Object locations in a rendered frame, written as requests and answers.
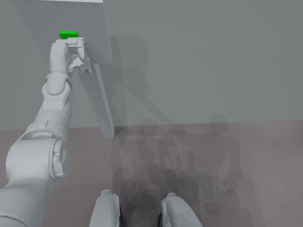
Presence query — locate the robot right shin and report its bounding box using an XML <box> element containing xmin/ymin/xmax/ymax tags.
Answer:
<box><xmin>162</xmin><ymin>193</ymin><xmax>176</xmax><ymax>227</ymax></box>

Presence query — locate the button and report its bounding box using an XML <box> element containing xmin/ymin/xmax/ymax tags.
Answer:
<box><xmin>59</xmin><ymin>31</ymin><xmax>79</xmax><ymax>39</ymax></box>

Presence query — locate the robot left forearm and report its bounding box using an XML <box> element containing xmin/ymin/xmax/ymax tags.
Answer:
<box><xmin>6</xmin><ymin>72</ymin><xmax>74</xmax><ymax>180</ymax></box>

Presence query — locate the left robot upper arm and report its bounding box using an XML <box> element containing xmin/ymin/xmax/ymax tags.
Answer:
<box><xmin>0</xmin><ymin>138</ymin><xmax>71</xmax><ymax>227</ymax></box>

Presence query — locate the panel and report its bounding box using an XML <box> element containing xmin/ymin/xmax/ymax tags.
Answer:
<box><xmin>11</xmin><ymin>0</ymin><xmax>114</xmax><ymax>139</ymax></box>

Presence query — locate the left robot hand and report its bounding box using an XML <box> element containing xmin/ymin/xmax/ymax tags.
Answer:
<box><xmin>49</xmin><ymin>37</ymin><xmax>92</xmax><ymax>80</ymax></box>

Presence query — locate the right robot thigh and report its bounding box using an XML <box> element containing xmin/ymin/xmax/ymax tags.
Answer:
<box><xmin>161</xmin><ymin>196</ymin><xmax>203</xmax><ymax>227</ymax></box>

